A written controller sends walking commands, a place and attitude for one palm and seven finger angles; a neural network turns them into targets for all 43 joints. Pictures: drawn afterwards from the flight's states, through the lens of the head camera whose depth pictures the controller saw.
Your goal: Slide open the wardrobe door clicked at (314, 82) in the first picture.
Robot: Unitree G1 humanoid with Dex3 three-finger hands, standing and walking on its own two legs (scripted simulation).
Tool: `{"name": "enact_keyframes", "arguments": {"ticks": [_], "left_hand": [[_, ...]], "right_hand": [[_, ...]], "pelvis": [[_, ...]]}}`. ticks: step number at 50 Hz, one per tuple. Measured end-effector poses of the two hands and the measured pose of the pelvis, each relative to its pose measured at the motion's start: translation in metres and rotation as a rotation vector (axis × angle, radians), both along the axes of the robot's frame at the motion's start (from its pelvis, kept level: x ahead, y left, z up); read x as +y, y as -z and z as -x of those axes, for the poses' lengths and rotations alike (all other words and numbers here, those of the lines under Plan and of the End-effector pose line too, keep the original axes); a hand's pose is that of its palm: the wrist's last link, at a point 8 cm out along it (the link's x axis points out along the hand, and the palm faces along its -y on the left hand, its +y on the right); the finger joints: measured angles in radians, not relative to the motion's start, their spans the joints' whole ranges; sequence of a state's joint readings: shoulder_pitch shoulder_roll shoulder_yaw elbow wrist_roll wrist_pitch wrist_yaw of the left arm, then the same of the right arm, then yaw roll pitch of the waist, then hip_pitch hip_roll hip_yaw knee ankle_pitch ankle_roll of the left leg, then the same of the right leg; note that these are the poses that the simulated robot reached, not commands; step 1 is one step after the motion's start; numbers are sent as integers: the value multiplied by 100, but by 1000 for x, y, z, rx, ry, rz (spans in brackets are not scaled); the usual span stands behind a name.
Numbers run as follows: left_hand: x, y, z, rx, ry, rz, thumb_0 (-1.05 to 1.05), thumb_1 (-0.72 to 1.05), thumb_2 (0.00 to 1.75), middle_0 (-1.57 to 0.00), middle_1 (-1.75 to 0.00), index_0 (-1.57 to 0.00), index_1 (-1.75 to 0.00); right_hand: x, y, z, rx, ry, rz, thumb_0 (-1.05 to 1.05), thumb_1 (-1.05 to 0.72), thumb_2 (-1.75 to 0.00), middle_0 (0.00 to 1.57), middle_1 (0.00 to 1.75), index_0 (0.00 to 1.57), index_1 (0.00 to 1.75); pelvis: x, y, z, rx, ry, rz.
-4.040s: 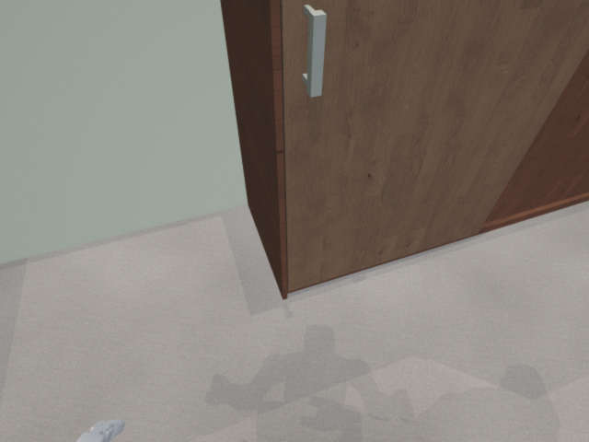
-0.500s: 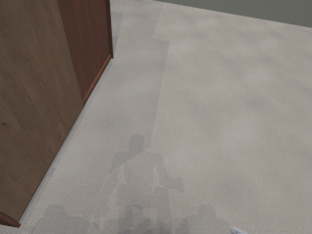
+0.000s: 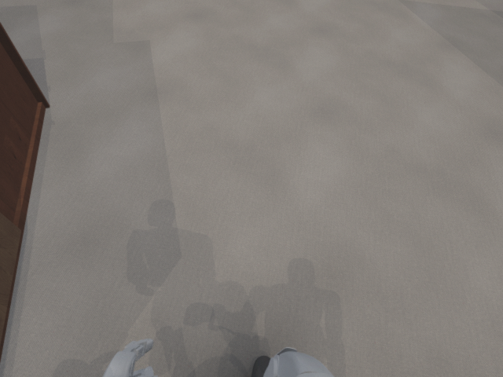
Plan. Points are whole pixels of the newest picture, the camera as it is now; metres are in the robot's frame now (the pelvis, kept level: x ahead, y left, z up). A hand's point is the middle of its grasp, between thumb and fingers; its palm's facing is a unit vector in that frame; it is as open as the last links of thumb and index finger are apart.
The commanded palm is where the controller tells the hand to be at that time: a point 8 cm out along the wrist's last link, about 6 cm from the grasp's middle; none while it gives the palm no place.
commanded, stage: walk to a spot facing it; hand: left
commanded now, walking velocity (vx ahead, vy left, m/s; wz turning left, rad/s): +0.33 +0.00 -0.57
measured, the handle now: out of the picture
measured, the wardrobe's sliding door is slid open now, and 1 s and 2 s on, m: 0.00 0.00 0.00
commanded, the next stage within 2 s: none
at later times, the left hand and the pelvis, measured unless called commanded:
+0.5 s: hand (123, 324) +0.23 +0.24 -0.16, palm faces -0.10 -0.97 -0.22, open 7.4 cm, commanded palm none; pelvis +0.21 +0.04 +0.01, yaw -15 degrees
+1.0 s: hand (198, 199) +0.50 +0.13 -0.14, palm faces -0.56 -0.79 -0.26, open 7.4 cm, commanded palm none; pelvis +0.28 +0.03 +0.01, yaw -35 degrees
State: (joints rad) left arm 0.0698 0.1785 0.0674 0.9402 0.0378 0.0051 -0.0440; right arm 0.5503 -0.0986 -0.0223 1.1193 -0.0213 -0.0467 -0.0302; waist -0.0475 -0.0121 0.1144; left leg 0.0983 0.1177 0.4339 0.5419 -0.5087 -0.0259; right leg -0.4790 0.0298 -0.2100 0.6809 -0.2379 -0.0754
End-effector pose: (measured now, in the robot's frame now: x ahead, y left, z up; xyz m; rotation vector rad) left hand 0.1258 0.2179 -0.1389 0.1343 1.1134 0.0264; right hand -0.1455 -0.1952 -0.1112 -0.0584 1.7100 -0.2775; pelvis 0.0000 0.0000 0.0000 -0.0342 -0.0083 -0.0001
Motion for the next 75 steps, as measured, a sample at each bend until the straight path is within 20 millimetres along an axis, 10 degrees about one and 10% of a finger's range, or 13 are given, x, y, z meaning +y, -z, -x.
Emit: {"name": "enact_keyframes", "arguments": {"ticks": [4,15,26,30,37,49,54,60,75], "left_hand": [[-9,5,-42,-48,8,-18,0,91,90,-20,-30,-20,-29],[25,-28,-62,126,40,-128,0,92,89,-20,-30,-20,-30],[74,-5,-108,284,9,-119,0,90,90,-20,-30,-20,-30],[84,1,-151,317,100,-116,0,91,90,-20,-30,-20,-29],[71,-11,-264,176,242,-99,0,91,90,-20,-30,-19,-29],[-35,-33,-388,-9,542,-137,0,91,90,-20,-30,-19,-29],[-82,-37,-404,-96,630,-150,0,91,90,-20,-30,-20,-29],[-98,-46,-396,-64,671,-153,0,90,89,-20,-30,-20,-30],[-63,-4,-416,69,756,-110,0,90,89,-21,-30,-20,-30]], "right_hand": [[-13,21,-56,-56,38,-1,1,-90,-90,21,30,20,30],[-43,-2,-329,-634,-35,70,0,-91,-90,20,30,20,30],[-8,-12,-476,-731,-105,115,0,-90,-90,20,30,20,30],[2,-21,-473,-721,-38,156,0,-90,-90,20,30,20,30],[9,-23,-402,-543,161,219,-1,-92,-90,21,30,21,30],[17,13,-284,-314,471,180,0,-91,-90,20,30,20,30],[14,36,-260,-270,552,135,0,-91,-90,20,30,20,30],[1,24,-281,-352,589,160,1,-91,-90,20,30,20,30],[8,-14,-326,-481,620,370,0,-90,-90,20,30,20,30]], "pelvis": [[-9,11,-39,-18,52,-14],[4,-18,-123,-1,166,-31],[47,-5,-221,22,278,-23],[56,-9,-244,-5,361,-12],[63,-22,-268,-8,432,17],[35,-12,-281,5,606,-38],[18,-2,-278,-4,656,-42],[13,-15,-279,-12,725,-56],[51,-9,-306,6,905,-28]]}}
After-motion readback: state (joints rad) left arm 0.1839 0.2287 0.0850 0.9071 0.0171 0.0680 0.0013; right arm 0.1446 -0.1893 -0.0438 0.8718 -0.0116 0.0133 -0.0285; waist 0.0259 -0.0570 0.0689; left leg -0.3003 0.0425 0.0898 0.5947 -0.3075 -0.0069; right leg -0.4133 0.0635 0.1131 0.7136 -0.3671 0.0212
